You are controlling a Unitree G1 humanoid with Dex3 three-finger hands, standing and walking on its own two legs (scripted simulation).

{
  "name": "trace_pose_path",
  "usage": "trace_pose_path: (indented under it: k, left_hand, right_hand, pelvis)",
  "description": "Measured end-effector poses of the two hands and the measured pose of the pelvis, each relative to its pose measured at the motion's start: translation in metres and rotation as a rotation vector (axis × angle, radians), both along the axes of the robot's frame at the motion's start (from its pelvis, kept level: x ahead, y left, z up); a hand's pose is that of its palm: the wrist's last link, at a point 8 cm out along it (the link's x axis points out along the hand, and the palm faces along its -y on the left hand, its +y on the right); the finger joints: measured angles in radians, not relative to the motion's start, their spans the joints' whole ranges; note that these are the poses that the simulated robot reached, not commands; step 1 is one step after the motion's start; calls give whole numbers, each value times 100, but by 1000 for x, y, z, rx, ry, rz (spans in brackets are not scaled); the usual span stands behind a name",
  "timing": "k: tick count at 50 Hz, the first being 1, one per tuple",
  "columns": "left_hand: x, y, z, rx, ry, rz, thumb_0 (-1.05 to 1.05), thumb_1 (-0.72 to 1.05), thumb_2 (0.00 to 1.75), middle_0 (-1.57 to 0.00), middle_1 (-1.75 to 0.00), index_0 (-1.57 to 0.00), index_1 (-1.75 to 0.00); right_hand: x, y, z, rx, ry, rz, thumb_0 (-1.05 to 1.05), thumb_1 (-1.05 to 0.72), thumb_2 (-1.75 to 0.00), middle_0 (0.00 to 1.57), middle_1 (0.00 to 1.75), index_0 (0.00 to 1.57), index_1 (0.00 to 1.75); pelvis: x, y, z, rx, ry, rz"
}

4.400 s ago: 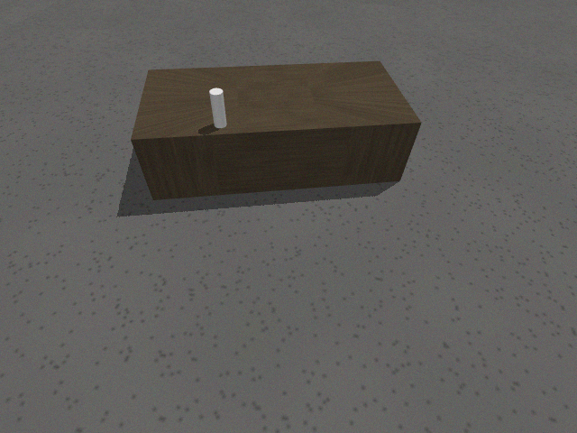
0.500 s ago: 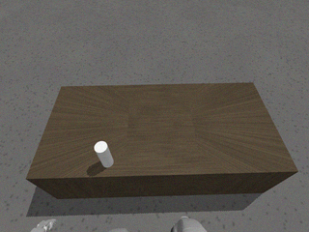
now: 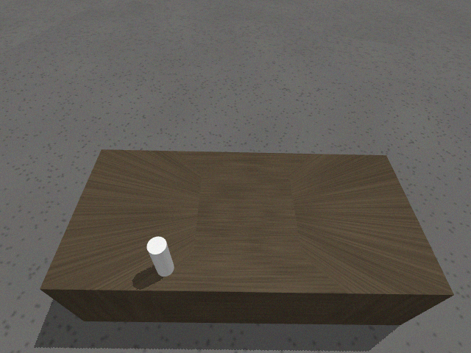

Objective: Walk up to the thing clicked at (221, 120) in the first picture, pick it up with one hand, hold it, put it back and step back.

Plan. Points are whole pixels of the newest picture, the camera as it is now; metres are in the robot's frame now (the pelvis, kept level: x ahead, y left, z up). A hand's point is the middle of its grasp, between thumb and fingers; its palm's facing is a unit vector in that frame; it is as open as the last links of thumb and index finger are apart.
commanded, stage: walk up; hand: left
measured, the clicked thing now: (161, 257) +0.43 +0.21 -0.34
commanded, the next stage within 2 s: stand in 0.92 s
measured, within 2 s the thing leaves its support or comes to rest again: neither
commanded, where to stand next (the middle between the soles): +0.05 +0.01 m, yaw +0 degrees
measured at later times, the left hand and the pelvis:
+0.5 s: hand out of the picture +0.10 +0.25 -0.15, palm faces +0.02 -0.95 -0.33, open 7.4 cm; pelvis +0.01 +0.00 +0.00, yaw +0 degrees
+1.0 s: hand out of the picture +0.10 +0.25 -0.15, palm faces +0.00 -0.94 -0.33, open 7.4 cm; pelvis +0.01 +0.00 +0.00, yaw +0 degrees
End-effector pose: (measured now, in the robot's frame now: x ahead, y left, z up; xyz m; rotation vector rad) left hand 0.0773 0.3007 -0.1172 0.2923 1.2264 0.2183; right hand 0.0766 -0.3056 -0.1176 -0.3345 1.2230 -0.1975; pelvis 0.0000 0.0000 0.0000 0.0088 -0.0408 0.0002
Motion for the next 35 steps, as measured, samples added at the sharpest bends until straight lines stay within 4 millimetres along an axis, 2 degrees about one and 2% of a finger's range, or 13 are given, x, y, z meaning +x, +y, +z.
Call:
trace_pose_path:
  k: [6,12,35]
  left_hand:
    - [-4,-2,2,2,18,18,1,91,90,-20,-30,-20,-30]
    - [-3,-6,2,-3,19,24,1,91,90,-20,-30,-20,-30]
    - [20,-7,3,-10,-20,-6,1,91,90,-20,-30,-20,-30]
  right_hand:
    - [18,3,0,14,-20,11,1,-91,-89,20,30,20,30]
    - [23,7,-2,29,-17,15,1,-91,-89,20,30,20,30]
    - [1,7,-2,23,25,-21,1,-91,-89,20,30,20,30]
  pelvis:
    - [5,-2,2,-1,2,4]
    - [8,-3,3,-3,3,7]
    - [12,-1,3,-5,2,2]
